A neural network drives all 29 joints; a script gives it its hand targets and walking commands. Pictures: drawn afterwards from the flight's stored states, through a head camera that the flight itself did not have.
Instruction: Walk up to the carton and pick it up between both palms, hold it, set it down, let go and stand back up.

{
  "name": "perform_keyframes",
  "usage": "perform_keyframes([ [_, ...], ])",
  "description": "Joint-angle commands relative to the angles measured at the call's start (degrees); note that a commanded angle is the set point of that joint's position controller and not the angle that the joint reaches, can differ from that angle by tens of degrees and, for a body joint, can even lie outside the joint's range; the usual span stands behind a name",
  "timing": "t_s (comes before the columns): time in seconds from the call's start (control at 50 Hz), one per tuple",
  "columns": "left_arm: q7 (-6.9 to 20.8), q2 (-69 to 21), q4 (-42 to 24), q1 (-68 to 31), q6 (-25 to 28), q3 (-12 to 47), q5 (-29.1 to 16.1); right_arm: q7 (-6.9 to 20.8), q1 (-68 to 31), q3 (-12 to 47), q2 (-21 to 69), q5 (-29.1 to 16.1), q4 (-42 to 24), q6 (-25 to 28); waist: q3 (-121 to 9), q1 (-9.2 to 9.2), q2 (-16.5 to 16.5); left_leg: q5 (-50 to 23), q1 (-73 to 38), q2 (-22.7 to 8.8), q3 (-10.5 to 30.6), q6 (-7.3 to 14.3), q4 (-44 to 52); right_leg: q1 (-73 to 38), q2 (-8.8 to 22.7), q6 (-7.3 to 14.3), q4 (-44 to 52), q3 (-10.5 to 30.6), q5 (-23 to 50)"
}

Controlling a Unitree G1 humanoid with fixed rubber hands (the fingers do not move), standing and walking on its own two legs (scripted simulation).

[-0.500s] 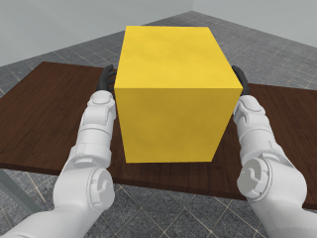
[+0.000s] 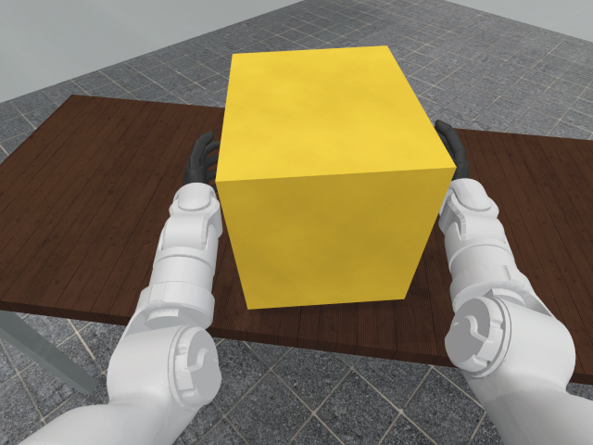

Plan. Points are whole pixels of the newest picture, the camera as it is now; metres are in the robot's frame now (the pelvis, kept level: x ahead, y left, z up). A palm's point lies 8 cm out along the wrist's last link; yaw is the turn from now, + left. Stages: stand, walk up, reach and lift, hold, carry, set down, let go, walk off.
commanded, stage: set down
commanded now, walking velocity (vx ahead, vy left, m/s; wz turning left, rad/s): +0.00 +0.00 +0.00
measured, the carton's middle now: (318, 176) +0.50 +0.01 +0.09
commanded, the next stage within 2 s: none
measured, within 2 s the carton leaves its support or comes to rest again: rests again in 0.68 s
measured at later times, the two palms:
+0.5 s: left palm (200, 197) +0.41 +0.17 +0.12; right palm (444, 186) +0.45 -0.17 +0.14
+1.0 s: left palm (203, 199) +0.41 +0.17 +0.11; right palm (445, 195) +0.44 -0.17 +0.12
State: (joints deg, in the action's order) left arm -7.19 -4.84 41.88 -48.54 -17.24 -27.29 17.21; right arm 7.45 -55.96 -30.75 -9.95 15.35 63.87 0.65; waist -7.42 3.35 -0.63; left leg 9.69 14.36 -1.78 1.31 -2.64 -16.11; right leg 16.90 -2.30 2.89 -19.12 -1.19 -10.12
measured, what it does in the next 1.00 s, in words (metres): stands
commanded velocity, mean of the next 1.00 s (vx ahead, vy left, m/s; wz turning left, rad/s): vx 0.00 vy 0.00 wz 0.00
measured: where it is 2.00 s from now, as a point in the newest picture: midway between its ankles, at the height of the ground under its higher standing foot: outside the picture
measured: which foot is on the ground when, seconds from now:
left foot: down 0.00-1.00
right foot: down 0.00-1.00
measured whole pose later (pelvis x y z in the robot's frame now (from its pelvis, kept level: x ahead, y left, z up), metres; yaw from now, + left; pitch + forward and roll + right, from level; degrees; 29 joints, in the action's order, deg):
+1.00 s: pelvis +0.00 +0.01 +0.00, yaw -2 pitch +9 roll +1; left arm -6.8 -8.2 39.3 -46.1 -12.0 -29.5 19.9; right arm 10.1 -52.6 -35.1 -8.6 19.4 60.3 4.5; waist -6.1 4.4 -0.8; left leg 9.4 15.6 -1.6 -1.4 -1.8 -15.7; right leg 18.7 -1.3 2.4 -18.6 -2.1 -9.3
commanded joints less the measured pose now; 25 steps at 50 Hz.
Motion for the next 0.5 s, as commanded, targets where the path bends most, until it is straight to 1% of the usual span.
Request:
perform_keyframes([
  [0.0, 5.0, -21.8, -6.0, -37.6, 4.0, 14.5, -3.5, 8.3, -36.0, 11.0, 23.8, -0.2, -3.9, 3.8, -31.6, 0.33, -3.2, -19.4, -7.9, 1.3, -5.2, 1.0, -1.9, -18.2, 2.0, -7.6, -3.7, -3.9, 36.4],
  [0.06, 4.9, -22.2, -5.9, -37.0, 4.8, 14.6, -3.3, 8.1, -35.5, 11.3, 24.0, -0.1, -3.5, 4.5, -32.0, 0.56, -3.2, -20.1, -7.1, 1.2, -5.4, 1.0, -2.1, -18.9, 2.2, -7.5, -4.0, -3.8, 37.8],
  [0.1, 4.9, -22.4, -5.8, -36.9, 5.1, 15.1, -3.3, 7.9, -35.2, 10.9, 23.8, 0.2, -2.9, 4.7, -31.7, 0.29, -3.0, -20.0, -7.1, 1.2, -5.4, 0.9, -2.1, -18.6, 2.2, -7.3, -3.9, -3.9, 36.9],
  [0.12, 4.9, -22.4, -5.8, -36.6, 5.2, 14.9, -3.2, 7.9, -35.2, 11.1, 23.9, 0.2, -2.9, 4.9, -31.7, 0.59, -3.2, -20.0, -6.9, 1.2, -5.5, 0.9, -2.1, -18.5, 2.2, -7.3, -3.9, -4.0, 36.6],
  [0.16, 4.9, -22.6, -6.0, -36.3, 5.4, 15.1, -3.4, 7.9, -34.9, 11.1, 23.9, 0.3, -2.6, 5.0, -31.8, 0.49, -3.6, -19.8, -6.3, 1.2, -5.5, 1.1, -2.0, -18.6, 2.2, -7.3, -3.9, -3.9, 36.6],
  [0.18, 4.9, -22.5, -5.8, -36.3, 5.6, 14.9, -3.4, 8.0, -35.0, 11.2, 24.0, 0.3, -2.7, 5.2, -32.0, 0.83, -3.8, -19.8, -5.9, 1.2, -5.6, 1.1, -2.1, -18.7, 2.2, -7.3, -4.0, -3.9, 36.6],
  [0.26, 4.6, -22.8, -5.7, -36.4, 6.3, 15.6, -3.4, 8.2, -35.0, 10.5, 23.4, 0.6, -2.2, 5.8, -33.1, 0.80, -2.9, -20.1, -6.5, 1.0, -5.5, 0.7, -2.3, -17.4, 2.1, -6.8, -3.5, -4.3, 34.9],
  [0.3, 4.6, -22.7, -5.2, -36.0, 6.7, 15.4, -3.4, 8.1, -35.2, 10.5, 23.3, 0.8, -2.3, 6.0, -32.7, 0.98, -3.3, -20.0, -6.0, 1.0, -5.7, 0.9, -2.4, -17.4, 2.2, -6.8, -3.5, -4.1, 35.3],
  [0.36, 4.7, -22.6, -4.9, -35.2, 6.8, 14.6, -2.6, 8.2, -33.6, 10.0, 23.2, 1.0, -1.0, 5.7, -31.1, 1.00, -3.1, -18.6, -5.4, 1.1, -5.7, 1.0, -1.7, -17.8, 2.4, -6.8, -3.3, -4.1, 33.8],
  [0.38, 4.8, -22.6, -4.6, -34.7, 6.8, 14.6, -2.6, 8.2, -33.6, 9.9, 23.1, 1.2, -1.2, 5.7, -31.1, 0.85, -3.5, -18.4, -5.1, 1.1, -5.7, 1.1, -1.7, -17.7, 2.4, -6.9, -3.3, -4.1, 33.7],
  [0.42, 4.9, -22.2, -4.3, -33.9, 6.7, 13.7, -2.0, 8.3, -33.1, 9.7, 23.2, 1.4, -0.9, 5.5, -29.7, 1.21, -3.7, -17.2, -4.4, 1.2, -5.8, 1.4, -1.3, -18.1, 2.5, -6.9, -3.2, -3.9, 32.8],
  [0.46, 5.0, -22.1, -4.2, -33.7, 6.8, 13.6, -2.2, 8.3, -33.0, 9.2, 23.1, 1.8, -1.3, 5.5, -29.5, 0.92, -4.1, -16.2, -3.9, 1.2, -5.9, 1.6, -0.9, -18.1, 2.6, -7.0, -3.0, -3.9, 32.2],
  [0.48, 5.0, -22.1, -4.1, -33.5, 6.9, 13.3, -1.9, 8.4, -32.5, 9.1, 23.3, 2.0, -1.1, 5.5, -29.3, 1.06, -3.9, -15.7, -3.5, 1.3, -5.9, 1.6, -0.8, -18.2, 2.7, -7.0, -3.0, -3.8, 31.8],
])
